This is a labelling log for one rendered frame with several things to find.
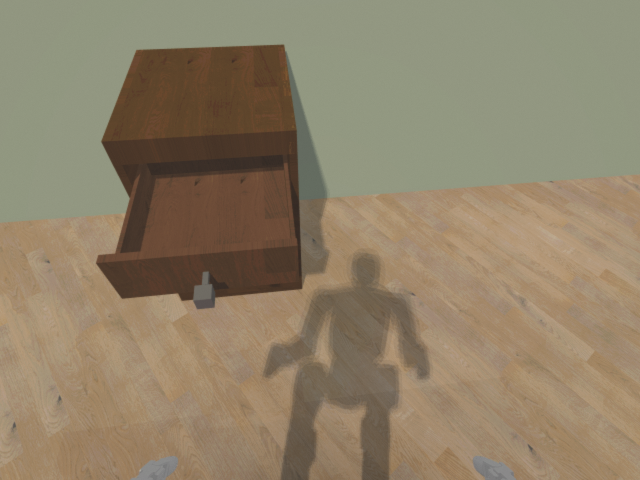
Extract drawer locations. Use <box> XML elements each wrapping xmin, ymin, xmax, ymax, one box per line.
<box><xmin>96</xmin><ymin>155</ymin><xmax>299</xmax><ymax>299</ymax></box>

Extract robot left hand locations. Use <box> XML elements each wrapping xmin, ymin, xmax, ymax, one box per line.
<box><xmin>130</xmin><ymin>456</ymin><xmax>178</xmax><ymax>480</ymax></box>

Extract cabinet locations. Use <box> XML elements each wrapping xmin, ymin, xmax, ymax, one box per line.
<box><xmin>101</xmin><ymin>45</ymin><xmax>302</xmax><ymax>301</ymax></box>

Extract robot right hand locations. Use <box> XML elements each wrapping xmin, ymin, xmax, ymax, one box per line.
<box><xmin>473</xmin><ymin>456</ymin><xmax>516</xmax><ymax>480</ymax></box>

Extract handle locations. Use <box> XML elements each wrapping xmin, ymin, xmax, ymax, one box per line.
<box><xmin>193</xmin><ymin>271</ymin><xmax>215</xmax><ymax>309</ymax></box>

